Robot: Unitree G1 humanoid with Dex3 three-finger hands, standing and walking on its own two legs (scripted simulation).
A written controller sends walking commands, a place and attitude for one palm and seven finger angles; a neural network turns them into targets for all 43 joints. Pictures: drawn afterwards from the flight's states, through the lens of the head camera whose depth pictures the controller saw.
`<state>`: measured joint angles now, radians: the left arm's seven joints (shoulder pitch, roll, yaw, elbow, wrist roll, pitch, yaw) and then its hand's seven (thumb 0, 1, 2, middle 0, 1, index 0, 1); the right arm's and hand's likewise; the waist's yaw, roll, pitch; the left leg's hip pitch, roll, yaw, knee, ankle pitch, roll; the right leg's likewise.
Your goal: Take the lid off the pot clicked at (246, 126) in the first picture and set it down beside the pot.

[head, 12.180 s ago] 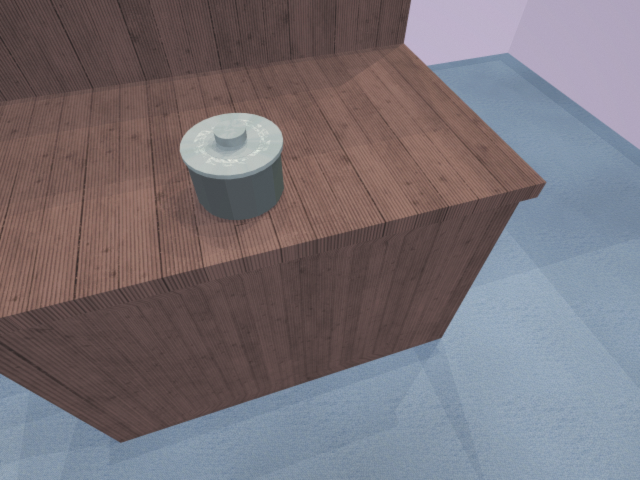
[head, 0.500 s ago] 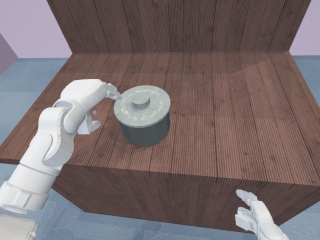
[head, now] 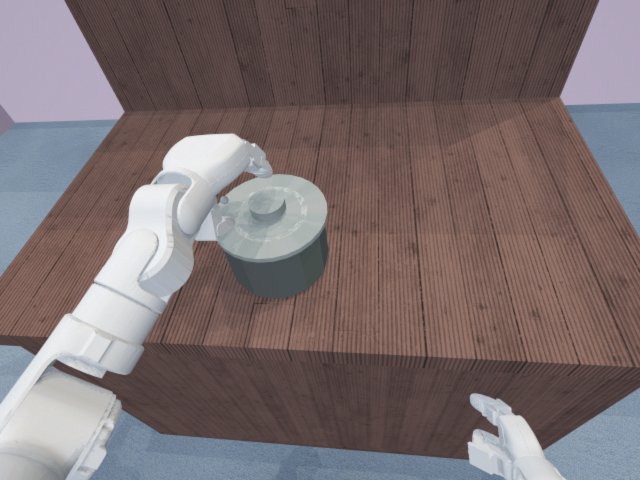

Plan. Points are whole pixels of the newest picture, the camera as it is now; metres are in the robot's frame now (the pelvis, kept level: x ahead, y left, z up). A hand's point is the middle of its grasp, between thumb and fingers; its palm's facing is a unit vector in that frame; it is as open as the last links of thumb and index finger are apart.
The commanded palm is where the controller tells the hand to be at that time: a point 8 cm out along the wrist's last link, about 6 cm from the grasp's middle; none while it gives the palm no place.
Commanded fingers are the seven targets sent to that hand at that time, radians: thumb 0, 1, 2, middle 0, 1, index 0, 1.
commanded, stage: move the open hand above the knob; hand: left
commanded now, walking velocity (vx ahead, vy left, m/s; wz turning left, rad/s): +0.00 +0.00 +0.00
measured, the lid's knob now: (267, 204) +0.46 +0.10 +0.09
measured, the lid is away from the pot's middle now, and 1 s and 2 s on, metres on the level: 0.00 0.00 0.00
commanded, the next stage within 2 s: lower the open fingers around the knob in 1.00 s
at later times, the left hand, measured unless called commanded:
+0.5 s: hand (253, 179) +0.44 +0.11 +0.16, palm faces -0.18 -0.08 -0.98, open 10.1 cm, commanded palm +0.41 +0.12 +0.23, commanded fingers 0.00 -0.33 1.48 -0.84 -0.08 -0.84 -0.08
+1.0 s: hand (244, 189) +0.42 +0.11 +0.16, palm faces -0.16 -0.07 -0.99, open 10.1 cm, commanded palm +0.40 +0.12 +0.23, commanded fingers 0.00 -0.33 1.48 -0.84 -0.08 -0.84 -0.08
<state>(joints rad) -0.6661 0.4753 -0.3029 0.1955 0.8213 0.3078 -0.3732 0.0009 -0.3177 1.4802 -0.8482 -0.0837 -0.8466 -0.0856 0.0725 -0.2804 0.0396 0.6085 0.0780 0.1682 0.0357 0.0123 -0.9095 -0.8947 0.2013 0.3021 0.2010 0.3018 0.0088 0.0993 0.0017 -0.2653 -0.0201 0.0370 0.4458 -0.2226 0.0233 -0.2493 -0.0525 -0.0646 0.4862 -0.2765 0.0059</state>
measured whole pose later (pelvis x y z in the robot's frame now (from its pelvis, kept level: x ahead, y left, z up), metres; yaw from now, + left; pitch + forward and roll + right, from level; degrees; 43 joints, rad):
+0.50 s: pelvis +0.01 +0.00 +0.00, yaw +0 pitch +4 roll +1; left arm -0.81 0.40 -0.33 0.37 0.84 0.34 -0.35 0.00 -0.32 1.48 -0.85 -0.08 -0.85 -0.09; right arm 0.09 -0.27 0.03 0.63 0.08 0.18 0.04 0.01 -0.91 -0.89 0.20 0.30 0.20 0.30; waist -0.02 0.09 -0.02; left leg -0.29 -0.02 0.04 0.45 -0.23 0.02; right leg -0.27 -0.05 -0.06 0.49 -0.28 0.01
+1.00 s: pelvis +0.00 +0.00 +0.00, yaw +0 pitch +3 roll +1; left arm -0.78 0.40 -0.37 0.33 0.83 0.35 -0.34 0.00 -0.32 1.48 -0.85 -0.08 -0.85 -0.09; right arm 0.05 -0.26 0.04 0.63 0.09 0.19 0.04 0.01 -0.91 -0.89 0.20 0.30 0.20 0.30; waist 0.01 0.09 -0.02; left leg -0.28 -0.02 0.03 0.45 -0.22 0.03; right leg -0.26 -0.05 -0.07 0.49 -0.27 0.01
